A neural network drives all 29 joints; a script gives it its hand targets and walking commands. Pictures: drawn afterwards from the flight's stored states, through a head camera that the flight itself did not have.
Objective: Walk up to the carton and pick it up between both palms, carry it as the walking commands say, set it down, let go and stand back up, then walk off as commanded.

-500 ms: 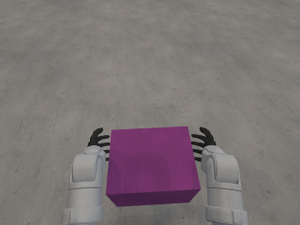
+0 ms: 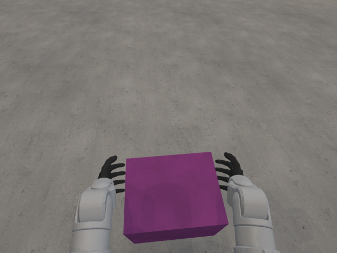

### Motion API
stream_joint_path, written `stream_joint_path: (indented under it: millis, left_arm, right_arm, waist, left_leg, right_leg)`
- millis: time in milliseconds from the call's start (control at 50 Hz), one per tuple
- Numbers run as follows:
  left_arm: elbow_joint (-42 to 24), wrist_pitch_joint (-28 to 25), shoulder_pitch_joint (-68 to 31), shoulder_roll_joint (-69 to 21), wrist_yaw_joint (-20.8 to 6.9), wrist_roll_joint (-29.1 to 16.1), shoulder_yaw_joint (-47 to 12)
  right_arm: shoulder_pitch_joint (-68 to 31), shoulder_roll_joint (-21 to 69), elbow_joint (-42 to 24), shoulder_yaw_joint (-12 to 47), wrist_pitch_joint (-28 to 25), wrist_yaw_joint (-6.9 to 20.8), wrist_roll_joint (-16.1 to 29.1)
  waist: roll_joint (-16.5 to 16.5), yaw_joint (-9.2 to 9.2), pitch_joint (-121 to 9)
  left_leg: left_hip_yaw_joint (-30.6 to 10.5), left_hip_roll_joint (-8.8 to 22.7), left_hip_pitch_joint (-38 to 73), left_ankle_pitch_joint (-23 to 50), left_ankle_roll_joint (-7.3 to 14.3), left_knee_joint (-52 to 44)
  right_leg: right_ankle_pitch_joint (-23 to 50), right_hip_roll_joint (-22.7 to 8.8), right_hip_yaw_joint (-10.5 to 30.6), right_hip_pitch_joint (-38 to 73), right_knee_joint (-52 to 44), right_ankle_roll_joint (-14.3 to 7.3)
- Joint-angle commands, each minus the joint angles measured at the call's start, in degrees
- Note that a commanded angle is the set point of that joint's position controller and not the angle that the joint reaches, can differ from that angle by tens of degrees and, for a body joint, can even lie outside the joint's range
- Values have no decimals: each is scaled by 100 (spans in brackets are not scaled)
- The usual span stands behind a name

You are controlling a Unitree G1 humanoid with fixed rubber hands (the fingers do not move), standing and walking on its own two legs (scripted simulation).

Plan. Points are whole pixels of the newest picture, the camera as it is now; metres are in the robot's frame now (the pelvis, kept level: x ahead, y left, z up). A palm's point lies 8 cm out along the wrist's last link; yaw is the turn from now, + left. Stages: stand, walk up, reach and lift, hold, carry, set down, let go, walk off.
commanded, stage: carry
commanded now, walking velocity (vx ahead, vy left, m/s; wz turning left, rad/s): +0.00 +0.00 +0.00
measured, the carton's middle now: (171, 198) +0.28 -0.01 -0.04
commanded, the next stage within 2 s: hold in 1.24 s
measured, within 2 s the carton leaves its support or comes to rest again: neither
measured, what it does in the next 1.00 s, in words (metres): stands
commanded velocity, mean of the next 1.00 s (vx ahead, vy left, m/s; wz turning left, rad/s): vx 0.00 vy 0.00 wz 0.00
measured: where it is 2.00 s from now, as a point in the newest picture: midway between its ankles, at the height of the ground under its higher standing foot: outside the picture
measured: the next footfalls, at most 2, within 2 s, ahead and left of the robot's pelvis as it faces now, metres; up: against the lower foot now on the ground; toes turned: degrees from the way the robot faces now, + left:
none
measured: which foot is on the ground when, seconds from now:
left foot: down 0.00-1.00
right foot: down 0.00-1.00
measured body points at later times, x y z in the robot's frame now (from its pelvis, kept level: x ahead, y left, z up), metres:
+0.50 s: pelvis +0.01 +0.03 +0.00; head +0.00 +0.03 +0.45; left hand +0.29 +0.18 +0.03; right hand +0.30 -0.13 +0.05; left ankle +0.09 +0.13 -0.72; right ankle +0.07 -0.06 -0.72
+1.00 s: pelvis +0.02 +0.04 +0.00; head +0.00 +0.04 +0.45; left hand +0.30 +0.19 +0.03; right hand +0.30 -0.12 +0.04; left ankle +0.09 +0.13 -0.72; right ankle +0.07 -0.06 -0.72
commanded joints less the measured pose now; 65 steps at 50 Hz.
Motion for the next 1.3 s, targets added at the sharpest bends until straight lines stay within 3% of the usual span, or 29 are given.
stream_joint_path:
  millis: [0,360,1220,1240,1280]
  left_arm:
    - [-1247,-512,-3600,-4421,-1295,-1779,-2958]
    - [-1331,-740,-3287,-4224,-1207,-1720,-3022]
    - [-1122,-1092,-3081,-3914,-1152,-1517,-2791]
    - [701,-1211,-2896,-4237,-1283,-1331,-2841]
    - [192,-1553,-3743,-4640,-1374,-1434,-3227]
  right_arm:
    - [-3078,4429,-1073,2902,-466,1308,1771]
    - [-2762,4168,-1231,2978,-669,1234,1678]
    - [-2591,3864,-1090,2786,-1019,1154,1446]
    - [-2309,4049,431,2404,-1159,1317,969]
    - [-2813,4273,81,2476,-1476,1383,1042]
  waist:
    - [91,4,-1850]
    - [152,31,-2097]
    - [127,53,-1979]
    - [-115,-55,-819]
    - [50,-318,-1166]
  left_leg:
    - [-255,249,791,-587,349,-465]
    - [-452,440,809,143,396,-608]
    - [-448,451,790,-153,449,-835]
    - [-657,-530,1301,-670,313,-729]
    - [-833,-438,1723,-701,298,-708]
  right_leg:
    - [-1503,-1130,1387,412,-1341,296]
    - [-303,-976,1240,839,-737,201]
    - [-259,-846,1134,846,-681,275]
    - [-450,222,1469,1232,-849,216]
    - [-269,175,1509,1195,-780,242]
